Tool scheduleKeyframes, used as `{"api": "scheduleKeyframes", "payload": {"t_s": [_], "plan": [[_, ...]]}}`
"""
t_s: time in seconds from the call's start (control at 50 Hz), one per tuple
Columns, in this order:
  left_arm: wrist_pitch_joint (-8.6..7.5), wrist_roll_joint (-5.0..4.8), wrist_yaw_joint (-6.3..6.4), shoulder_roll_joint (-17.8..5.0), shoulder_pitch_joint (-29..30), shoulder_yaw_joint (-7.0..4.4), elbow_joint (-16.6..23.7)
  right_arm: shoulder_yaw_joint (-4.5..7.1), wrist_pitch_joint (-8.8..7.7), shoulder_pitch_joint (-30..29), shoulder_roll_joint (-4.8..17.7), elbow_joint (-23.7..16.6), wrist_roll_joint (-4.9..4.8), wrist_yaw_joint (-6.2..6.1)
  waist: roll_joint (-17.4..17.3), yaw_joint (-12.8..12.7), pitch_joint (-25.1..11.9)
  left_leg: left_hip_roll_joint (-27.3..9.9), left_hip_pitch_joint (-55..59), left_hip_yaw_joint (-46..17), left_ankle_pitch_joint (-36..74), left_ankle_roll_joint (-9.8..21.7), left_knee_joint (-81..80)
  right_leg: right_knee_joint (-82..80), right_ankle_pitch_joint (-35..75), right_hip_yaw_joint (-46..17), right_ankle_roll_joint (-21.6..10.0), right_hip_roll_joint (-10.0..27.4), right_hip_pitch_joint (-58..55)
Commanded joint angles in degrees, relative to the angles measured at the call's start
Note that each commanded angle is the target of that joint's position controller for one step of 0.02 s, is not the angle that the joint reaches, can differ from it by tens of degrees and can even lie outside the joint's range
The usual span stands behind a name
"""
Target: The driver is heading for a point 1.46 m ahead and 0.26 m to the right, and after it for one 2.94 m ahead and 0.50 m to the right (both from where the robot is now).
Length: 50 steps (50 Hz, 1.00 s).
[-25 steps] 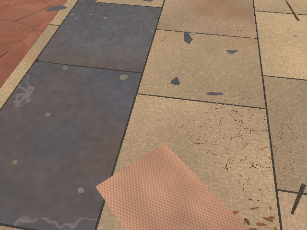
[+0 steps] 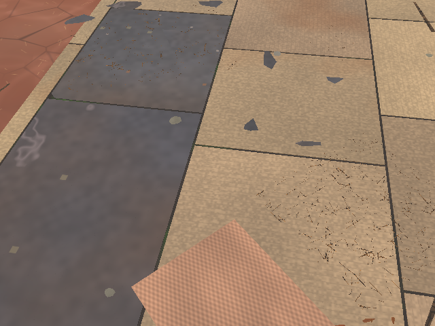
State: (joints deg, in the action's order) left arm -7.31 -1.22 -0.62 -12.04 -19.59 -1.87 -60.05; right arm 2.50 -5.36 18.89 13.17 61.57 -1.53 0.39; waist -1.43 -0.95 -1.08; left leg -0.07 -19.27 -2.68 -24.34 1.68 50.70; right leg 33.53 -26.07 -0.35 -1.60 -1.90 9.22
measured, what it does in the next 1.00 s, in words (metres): walks ahead: left foot, then right foot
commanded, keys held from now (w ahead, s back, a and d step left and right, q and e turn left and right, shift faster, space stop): w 0.58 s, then w+e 0.42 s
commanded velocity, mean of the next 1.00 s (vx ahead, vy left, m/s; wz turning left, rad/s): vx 0.48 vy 0.00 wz -0.13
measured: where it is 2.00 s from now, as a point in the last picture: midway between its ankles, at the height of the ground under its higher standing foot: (287, 184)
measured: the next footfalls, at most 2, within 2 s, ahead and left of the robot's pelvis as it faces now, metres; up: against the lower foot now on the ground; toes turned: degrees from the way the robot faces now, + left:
left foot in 0.32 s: +0.35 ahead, +0.12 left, +0.00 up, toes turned +1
right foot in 0.88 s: +0.62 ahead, -0.15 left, +0.00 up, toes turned -10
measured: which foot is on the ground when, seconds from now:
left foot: up 0.00-0.30, down 0.32-0.90, up 0.92-1.00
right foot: down 0.00-0.34, up 0.36-0.86, down 0.88-1.00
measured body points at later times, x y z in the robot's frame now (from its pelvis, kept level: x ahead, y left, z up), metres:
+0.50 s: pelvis +0.26 +0.04 +0.01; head +0.27 +0.04 +0.46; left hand +0.32 +0.31 -0.12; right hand +0.33 -0.22 -0.12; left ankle +0.31 +0.12 -0.72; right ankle +0.22 -0.11 -0.63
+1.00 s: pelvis +0.53 -0.06 +0.01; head +0.57 -0.08 +0.46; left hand +0.70 +0.19 -0.10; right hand +0.56 -0.34 -0.13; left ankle +0.45 +0.12 -0.63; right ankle +0.58 -0.14 -0.72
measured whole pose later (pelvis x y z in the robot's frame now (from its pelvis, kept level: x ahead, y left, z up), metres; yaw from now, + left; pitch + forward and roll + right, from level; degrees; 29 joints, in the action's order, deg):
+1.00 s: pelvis +0.53 -0.06 +0.01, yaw -11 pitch +2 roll +1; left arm -4.6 -0.6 -2.0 -14.9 -11.8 -3.8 -46.6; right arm 2.1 -6.9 13.1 16.3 52.5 -0.6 0.2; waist -0.8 -0.1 2.1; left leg -2.5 -22.8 -1.1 -21.3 1.4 67.2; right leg 29.8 -9.6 0.4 -4.5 -3.1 22.3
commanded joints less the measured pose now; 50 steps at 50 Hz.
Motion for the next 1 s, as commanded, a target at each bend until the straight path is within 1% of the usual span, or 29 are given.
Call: {"api": "scheduleKeyframes", "payload": {"t_s": [0.02,0.04,0.06,0.1,0.16,0.2,0.24,0.28,0.3,0.32,0.34,0.36,0.38,0.4,0.42,0.46,0.5,0.56,0.68,0.76,0.82,0.86,0.88,0.9,0.92,0.94,0.96,0.98,1.0], "plan": [[1.02,1.29,-0.11,-7.24,-19.49,-1.0,-4.18,0.31,-3.18,-15.83,4.08,-10.28,-1.07,1.11,9.55,-6.3,5.7,-0.24,-44.72,-0.55,-7.83,2.11,29.32,-13.14,40.22,-30.71,-14.45,22.93,-29.4],[1.32,1.4,-0.05,-6.28,-16.78,-0.36,-3.18,-0.12,-2.92,-17.37,3.14,-11.58,-1.76,1.3,5.86,-5.07,7.28,-2.28,-48.42,0.04,-4.86,2.56,31.33,-14.92,39.24,-26.26,-14.21,22.57,-28.12],[1.76,1.1,-0.04,-5.46,-14.06,0.35,-2.57,-0.25,-2.69,-17.68,2.37,-12.28,-1.43,1.28,3.3,-3.37,9.01,-4.45,-48.64,0.71,-1.52,2.53,28.31,-17.37,38.67,-21.86,-12.48,21.3,-24.75],[2.47,1.25,0.62,-3.42,-8.91,1.33,-0.54,-0.49,-2.12,-17.55,1.94,-13.51,-0.26,1.49,4.78,-0.78,9.96,-5.3,-36.92,3.99,7.04,1.28,16.42,-23.53,35.7,-13.07,-8.79,15.4,-12.65],[2.05,1.3,2.27,-7.39,-6.71,0.65,1.47,-1.53,-1.25,-22.63,0.19,-16.3,0.58,1.9,6.43,-0.77,9.67,-1.82,-13.06,7.72,24.79,-0.88,-6.23,-30.5,31.73,-4.02,-7.38,9.43,4.07],[1.31,0.17,2.68,-10.33,-9.27,-0.39,0.44,-1.01,-0.57,-25.36,2.32,-18.24,0.02,1.65,7.8,-0.25,9.81,-0.39,-9.46,6.77,27.47,-0.16,-13.33,-32.5,33.51,-4.52,-7.54,11.84,0.01],[1.41,-0.19,2.66,-10.29,-10.09,-0.94,-0.11,-0.06,-0.41,-25.22,5.0,-19.1,-0.22,1.6,8.02,1.12,8.25,0.74,-8.33,6.06,27.12,1.54,-18.77,-28.08,44.77,-4.02,-6.24,13.59,-8.41],[2.6,0.97,2.55,-10.95,-9.68,-1.61,0.06,1.61,-0.27,-18.26,7.99,-17.44,-0.45,1.46,10.06,5.08,1.68,3.09,-0.23,6.91,23.62,3.49,-18.45,-16.6,63.76,-3.08,-4.58,14.68,-14.62],[3.46,1.59,2.4,-10.49,-8.92,-1.58,0.53,2.8,0.12,-9.43,9.85,-14.62,-0.7,1.2,10.31,9.2,-3.29,3.99,9.31,7.55,22.17,5.11,-18.44,-5.45,69.54,-1.73,-3.46,13.32,-13.69],[3.75,2.21,2.11,-9.33,-8.3,-1.05,1.81,3.6,0.56,-0.18,11.89,-12.26,-0.49,0.84,8.3,12.76,-8.92,-1.96,25.35,1.28,21.24,7.57,-16.73,9.39,58.91,-1.82,-2.33,11.65,-2.63],[2.91,2.08,1.05,0.03,-17.09,1.25,2.58,4.7,0.5,6.91,17.07,-10.43,1.33,0.95,-9.0,8.19,-20.8,-18.99,46.67,-28.03,7.75,18.58,-21.05,35.52,21.74,-1.56,0.99,0.73,19.12],[0.99,0.84,0.29,-1.38,-15.52,1.1,1.38,3.31,0.59,6.37,12.58,-9.67,1.37,1.29,-11.59,8.93,-23.41,-21.83,44.32,-44.83,0.0,19.56,-34.02,45.8,-4.61,-9.14,-0.23,-2.05,24.82],[-0.06,-1.21,0.02,-6.61,-8.07,-0.43,4.49,2.39,0.07,-0.16,9.99,-10.14,0.78,1.38,-9.46,7.16,-10.62,-19.78,34.07,-37.15,-2.99,15.99,-36.23,49.2,-2.32,-8.01,-1.51,1.52,30.99],[-0.48,-1.57,0.34,-8.16,-2.81,-0.66,6.28,1.75,-0.37,-6.36,8.15,-11.46,0.73,1.45,-3.22,5.24,-4.2,-18.07,22.71,-28.37,0.32,14.0,-37.89,46.7,3.44,-6.3,-2.33,5.0,29.95],[-0.23,-1.03,0.89,-8.26,-0.62,-1.14,6.74,1.26,-0.87,-10.16,6.83,-11.83,1.38,1.76,0.17,3.04,-0.56,-15.99,13.29,-21.78,6.03,12.76,-39.66,43.08,7.31,-5.05,-2.42,7.46,27.11],[1.6,-0.18,1.57,-6.04,-3.84,-1.46,6.27,0.67,-1.32,-12.79,5.16,-11.27,2.19,2.12,-2.76,-1.12,0.58,-12.3,3.63,-13.75,9.7,11.49,-42.69,37.99,9.94,-5.29,-2.22,10.24,19.97],[2.77,0.2,1.93,-4.98,-3.7,-1.51,6.76,0.71,-1.53,-10.99,5.8,-9.93,1.77,1.91,-3.14,-1.9,2.42,-11.28,-0.58,-9.71,10.74,12.47,-45.15,34.05,10.45,-3.99,-1.13,10.85,19.83],[2.92,1.13,2.25,-6.51,3.81,-2.06,9.79,1.39,-1.56,-7.11,9.06,-8.65,1.81,0.4,-1.57,-0.59,4.5,-11.9,0.96,-8.28,11.91,13.46,-47.09,25.02,19.19,-3.56,1.17,11.99,26.94],[2.23,0.33,0.71,-5.01,14.95,-1.45,12.77,1.73,-0.95,-1.37,10.83,-7.13,1.14,-1.06,-0.69,3.49,4.57,-11.61,9.74,-0.13,16.81,10.29,-46.81,6.13,32.48,-0.59,1.78,9.42,27.81],[2.31,-0.22,-0.75,-5.29,20.04,-1.1,15.8,2.1,0.08,1.79,11.15,-5.53,0.96,-0.99,-0.42,5.21,5.97,-14.69,19.64,2.62,18.69,9.07,-43.94,0.99,27.78,-0.87,0.01,8.32,30.68],[2.21,-0.13,-1.9,-6.58,19.83,-1.37,17.63,2.68,1.33,0.98,12.17,-5.95,0.73,-1.08,-1.6,4.11,5.47,-16.3,24.49,4.36,26.86,7.42,-38.17,-0.56,19.42,1.33,-2.61,6.55,28.86],[2.26,-0.02,-2.14,-9.8,9.25,-3.38,15.64,2.7,2.34,-1.56,12.44,-7.31,0.94,-1.34,-1.74,-1.98,-1.14,-13.56,22.45,8.91,48.44,4.84,-22.42,-3.0,18.69,5.52,-5.17,1.62,12.99],[2.43,-0.24,-1.69,-14.39,-1.32,-5.57,13.01,1.99,2.57,-1.04,10.91,-8.81,1.79,-1.81,1.45,-5.7,-7.48,-10.65,13.29,11.51,46.56,2.39,-6.93,-2.59,19.54,0.09,-7.73,2.97,-3.1],[2.66,0.04,-1.24,-22.32,-7.2,-7.51,12.63,-0.36,1.12,3.08,4.6,-11.98,3.07,-1.15,15.63,-4.0,-14.53,-1.16,-12.24,11.75,20.37,-2.21,16.83,-6.75,12.18,-29.74,-18.24,17.63,-25.26],[2.44,-0.07,-1.38,-18.26,-8.13,-6.18,13.11,-0.41,-1.37,0.99,5.92,-11.72,2.24,-0.51,14.7,-4.76,-19.63,3.36,-23.21,0.55,-6.89,-2.0,25.66,-16.97,8.32,-47.37,-21.18,22.18,-32.22],[2.2,0.43,-1.23,-14.73,-6.06,-5.09,13.41,0.69,-3.08,-3.82,10.08,-13.12,-0.1,0.25,11.74,-5.26,-13.32,-0.49,-29.01,-2.56,-3.48,-0.12,28.07,-16.87,10.05,-39.42,-17.64,20.4,-28.64],[2.12,0.59,-1.01,-12.86,-2.07,-4.6,14.66,0.57,-3.9,-6.82,10.15,-13.89,-0.44,0.24,7.26,-4.06,-8.82,-3.31,-28.41,-1.97,1.58,0.91,25.12,-16.47,14.56,-31.21,-15.59,17.95,-21.35],[2.31,0.76,-1.0,-11.28,1.95,-4.07,15.93,0.86,-3.93,-8.16,10.07,-13.83,0.62,-0.11,2.92,-2.04,-5.04,-5.32,-25.35,-1.51,4.97,0.77,19.87,-17.42,19.95,-25.21,-14.39,15.83,-12.8],[2.3,1.23,-0.9,-9.69,4.59,-3.48,17.02,1.4,-3.3,-7.99,10.41,-13.77,1.31,-0.44,3.17,0.07,-3.42,-6.89,-20.69,-1.81,7.21,0.47,15.38,-18.99,24.32,-21.47,-13.53,14.06,-6.56]]}}
Velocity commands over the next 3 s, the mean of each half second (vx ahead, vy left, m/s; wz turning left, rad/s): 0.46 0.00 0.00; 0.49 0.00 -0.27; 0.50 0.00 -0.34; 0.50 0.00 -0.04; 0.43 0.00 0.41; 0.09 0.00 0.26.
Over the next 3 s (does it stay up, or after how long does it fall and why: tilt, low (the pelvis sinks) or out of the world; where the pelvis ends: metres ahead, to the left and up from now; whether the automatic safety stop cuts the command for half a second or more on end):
stays up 1.44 -0.31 0.01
